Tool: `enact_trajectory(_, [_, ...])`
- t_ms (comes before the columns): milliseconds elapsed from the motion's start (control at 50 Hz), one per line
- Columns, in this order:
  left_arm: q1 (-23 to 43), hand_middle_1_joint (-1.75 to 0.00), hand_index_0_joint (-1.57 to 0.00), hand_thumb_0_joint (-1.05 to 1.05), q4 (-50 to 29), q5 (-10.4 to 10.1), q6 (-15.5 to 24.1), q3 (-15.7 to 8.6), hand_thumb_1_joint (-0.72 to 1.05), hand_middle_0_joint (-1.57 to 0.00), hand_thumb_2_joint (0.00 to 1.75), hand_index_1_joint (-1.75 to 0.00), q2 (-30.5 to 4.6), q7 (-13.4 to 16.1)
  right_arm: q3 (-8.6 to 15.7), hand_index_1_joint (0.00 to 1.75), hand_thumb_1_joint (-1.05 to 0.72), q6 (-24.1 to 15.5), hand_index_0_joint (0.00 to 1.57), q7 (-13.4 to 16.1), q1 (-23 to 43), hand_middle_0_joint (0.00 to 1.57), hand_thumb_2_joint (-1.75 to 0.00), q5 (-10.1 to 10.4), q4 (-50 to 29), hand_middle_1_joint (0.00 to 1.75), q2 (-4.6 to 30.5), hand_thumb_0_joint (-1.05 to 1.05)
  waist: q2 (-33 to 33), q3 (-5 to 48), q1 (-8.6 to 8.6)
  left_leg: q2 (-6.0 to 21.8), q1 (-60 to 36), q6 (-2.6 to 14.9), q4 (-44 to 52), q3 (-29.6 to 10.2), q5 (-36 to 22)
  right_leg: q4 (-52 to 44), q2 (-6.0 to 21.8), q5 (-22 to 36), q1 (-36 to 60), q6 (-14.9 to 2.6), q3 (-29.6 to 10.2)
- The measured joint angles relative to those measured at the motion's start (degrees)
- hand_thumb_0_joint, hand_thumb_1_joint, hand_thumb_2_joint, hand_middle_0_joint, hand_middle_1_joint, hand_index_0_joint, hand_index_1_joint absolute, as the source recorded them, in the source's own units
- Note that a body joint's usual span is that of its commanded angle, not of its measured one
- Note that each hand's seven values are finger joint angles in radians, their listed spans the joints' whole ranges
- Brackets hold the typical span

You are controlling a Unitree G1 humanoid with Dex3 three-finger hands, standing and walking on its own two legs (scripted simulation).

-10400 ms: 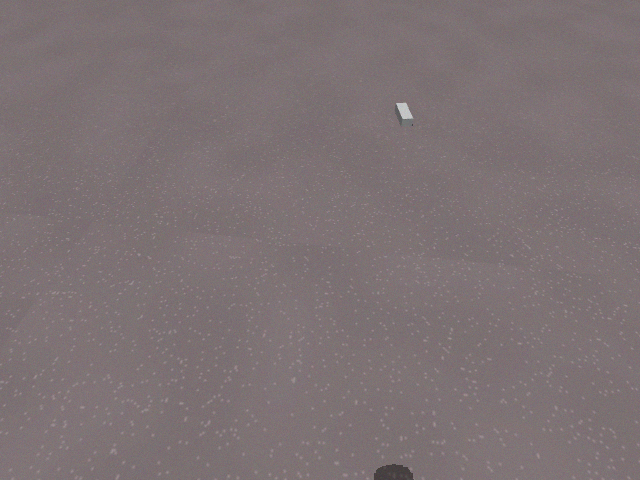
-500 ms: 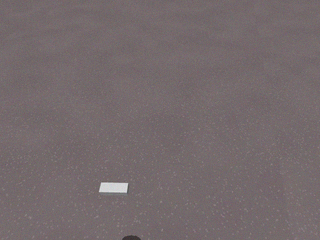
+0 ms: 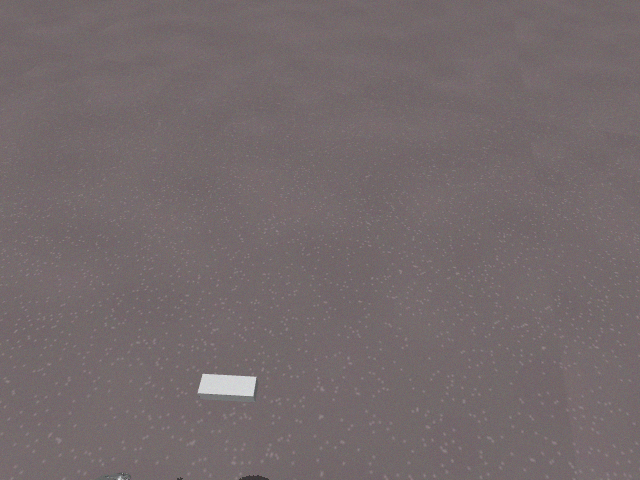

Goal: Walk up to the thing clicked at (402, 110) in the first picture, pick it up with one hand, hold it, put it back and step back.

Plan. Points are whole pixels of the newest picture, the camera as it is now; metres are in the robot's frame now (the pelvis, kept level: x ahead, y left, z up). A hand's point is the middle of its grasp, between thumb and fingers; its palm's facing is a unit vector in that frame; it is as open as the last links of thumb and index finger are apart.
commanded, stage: walk up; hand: left
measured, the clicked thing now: (228, 388) +0.53 +0.32 -0.75
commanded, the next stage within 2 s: stand in 0.12 s
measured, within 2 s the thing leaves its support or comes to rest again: neither
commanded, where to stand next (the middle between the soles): +0.12 -0.02 m, yaw -1 degrees
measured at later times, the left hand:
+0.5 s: hand out of the picture +0.07 +0.24 -0.16, palm faces -0.02 -0.94 -0.33, open 7.4 cm
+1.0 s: hand out of the picture +0.08 +0.23 -0.15, palm faces -0.02 -0.94 -0.35, open 7.4 cm
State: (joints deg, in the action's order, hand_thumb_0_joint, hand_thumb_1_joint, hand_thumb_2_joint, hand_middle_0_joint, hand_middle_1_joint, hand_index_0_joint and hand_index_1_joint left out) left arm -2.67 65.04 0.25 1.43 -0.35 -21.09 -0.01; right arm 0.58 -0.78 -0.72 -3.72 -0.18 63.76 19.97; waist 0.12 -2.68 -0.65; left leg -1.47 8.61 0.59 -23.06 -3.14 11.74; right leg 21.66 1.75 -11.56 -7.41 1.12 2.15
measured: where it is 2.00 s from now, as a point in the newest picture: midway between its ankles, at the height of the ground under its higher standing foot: outside the picture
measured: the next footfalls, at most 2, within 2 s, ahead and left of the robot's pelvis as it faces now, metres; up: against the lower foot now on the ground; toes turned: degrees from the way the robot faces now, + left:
none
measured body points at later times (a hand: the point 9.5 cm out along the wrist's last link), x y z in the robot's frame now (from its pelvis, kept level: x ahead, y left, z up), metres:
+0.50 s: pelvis -0.01 -0.01 +0.00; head +0.01 +0.00 +0.45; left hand +0.07 +0.29 -0.13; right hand +0.08 -0.31 -0.13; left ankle +0.01 +0.11 -0.74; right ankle +0.00 -0.13 -0.74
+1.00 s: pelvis +0.00 -0.02 +0.00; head +0.01 -0.02 +0.45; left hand +0.08 +0.28 -0.13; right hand +0.07 -0.32 -0.13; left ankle +0.01 +0.11 -0.74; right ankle +0.00 -0.13 -0.74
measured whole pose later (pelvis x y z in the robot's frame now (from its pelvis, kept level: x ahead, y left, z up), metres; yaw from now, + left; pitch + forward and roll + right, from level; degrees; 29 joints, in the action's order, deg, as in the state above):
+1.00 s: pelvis +0.00 -0.02 +0.00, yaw +0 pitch -2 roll +0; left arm -5.1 65.9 0.5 0.4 -0.2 -20.0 -0.3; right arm -0.4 -0.4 -0.4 -5.2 -0.6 66.2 20.2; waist 0.6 -3.1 -0.2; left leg 0.2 7.0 -1.2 -18.6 -3.4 9.4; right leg 18.4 0.1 -9.8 -6.5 -0.4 2.4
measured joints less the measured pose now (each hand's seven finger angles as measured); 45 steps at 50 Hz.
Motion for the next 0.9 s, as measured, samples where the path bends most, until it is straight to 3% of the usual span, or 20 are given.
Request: enact_trajectory(900, [-2.83, -0.30, -0.20, 0.00, 1.10, 0.29, -0.93, 0.06, 0.90, -0.20, 0.90, -0.30, 1.02, -0.32, -0.84, 0.30, -0.91, 0.32, 0.20, 0.14, -1.57, 0.20, -0.90, -0.45, 2.45, 0.30, 0.12, 0.00, 0.39, -0.60, 0.45, 1.55, -1.22, -1.61, 4.25, -0.31, -2.33, -3.22, -1.48, 1.89, 0.66, -1.41, 0.27])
